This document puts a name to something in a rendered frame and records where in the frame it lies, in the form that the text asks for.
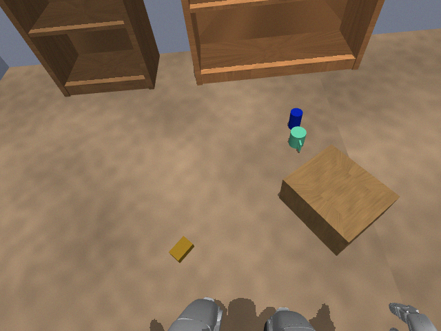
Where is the right robot hand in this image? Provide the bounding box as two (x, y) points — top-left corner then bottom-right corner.
(389, 303), (438, 331)

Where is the bookshelf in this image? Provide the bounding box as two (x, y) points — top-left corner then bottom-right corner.
(181, 0), (384, 86)
(0, 0), (160, 97)

